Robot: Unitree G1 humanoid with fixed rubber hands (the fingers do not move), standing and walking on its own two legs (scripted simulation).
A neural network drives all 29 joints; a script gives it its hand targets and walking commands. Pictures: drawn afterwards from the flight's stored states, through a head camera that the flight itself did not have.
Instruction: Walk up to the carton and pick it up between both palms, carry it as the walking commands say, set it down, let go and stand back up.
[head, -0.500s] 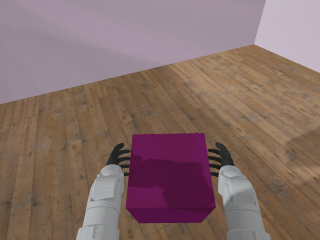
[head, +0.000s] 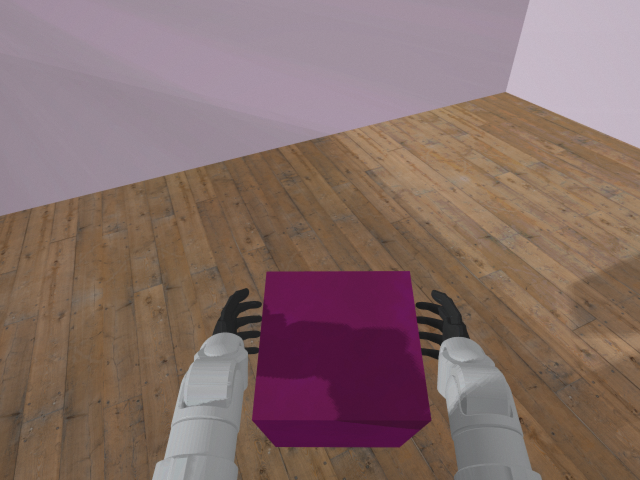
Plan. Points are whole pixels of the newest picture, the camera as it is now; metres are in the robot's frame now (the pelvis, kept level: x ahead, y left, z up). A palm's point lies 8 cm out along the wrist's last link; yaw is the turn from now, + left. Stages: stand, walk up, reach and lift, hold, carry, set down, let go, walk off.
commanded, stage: carry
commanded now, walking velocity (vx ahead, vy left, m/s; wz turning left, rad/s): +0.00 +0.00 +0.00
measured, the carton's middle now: (337, 365) +0.33 +0.00 -0.08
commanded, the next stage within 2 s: hold in 0.16 s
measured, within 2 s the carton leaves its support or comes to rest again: neither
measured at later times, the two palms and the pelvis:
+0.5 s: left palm (215, 340) +0.28 +0.15 +0.08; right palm (453, 335) +0.28 -0.14 +0.08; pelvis -0.01 +0.01 +0.01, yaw +2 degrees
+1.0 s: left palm (228, 335) +0.30 +0.14 +0.06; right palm (452, 337) +0.30 -0.15 +0.04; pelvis -0.01 +0.00 +0.00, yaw +8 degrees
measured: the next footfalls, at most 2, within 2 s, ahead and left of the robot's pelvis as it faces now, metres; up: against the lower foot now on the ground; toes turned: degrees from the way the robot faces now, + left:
none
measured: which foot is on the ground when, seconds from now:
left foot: down 0.00-1.00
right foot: down 0.00-1.00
